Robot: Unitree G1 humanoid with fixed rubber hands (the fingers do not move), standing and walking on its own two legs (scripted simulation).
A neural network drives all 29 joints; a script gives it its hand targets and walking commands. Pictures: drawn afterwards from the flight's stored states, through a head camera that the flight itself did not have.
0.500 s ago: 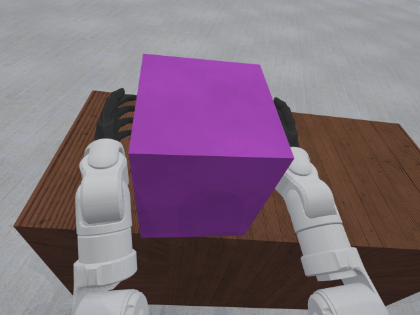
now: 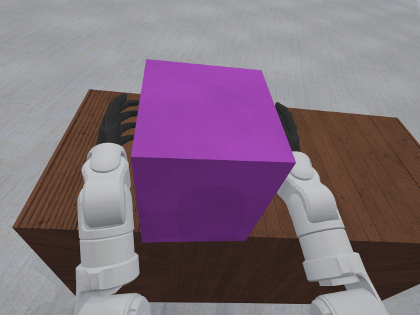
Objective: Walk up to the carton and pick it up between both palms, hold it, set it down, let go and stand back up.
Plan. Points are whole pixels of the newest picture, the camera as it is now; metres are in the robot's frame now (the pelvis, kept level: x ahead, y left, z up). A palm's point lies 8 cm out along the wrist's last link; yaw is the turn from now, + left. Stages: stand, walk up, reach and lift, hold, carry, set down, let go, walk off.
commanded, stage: hold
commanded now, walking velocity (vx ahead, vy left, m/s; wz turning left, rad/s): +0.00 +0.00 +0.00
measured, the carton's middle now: (200, 158) +0.37 +0.02 +0.12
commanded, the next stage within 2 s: none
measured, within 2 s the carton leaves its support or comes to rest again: neither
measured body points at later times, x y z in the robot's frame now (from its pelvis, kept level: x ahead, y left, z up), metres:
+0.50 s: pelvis +0.00 -0.01 +0.00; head +0.01 +0.05 +0.45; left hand +0.37 +0.17 +0.17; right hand +0.37 -0.13 +0.17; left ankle +0.04 +0.13 -0.75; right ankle +0.03 -0.12 -0.75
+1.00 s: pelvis +0.00 +0.00 +0.00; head +0.00 +0.05 +0.45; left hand +0.37 +0.17 +0.17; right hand +0.38 -0.13 +0.17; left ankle +0.04 +0.13 -0.75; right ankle +0.03 -0.12 -0.75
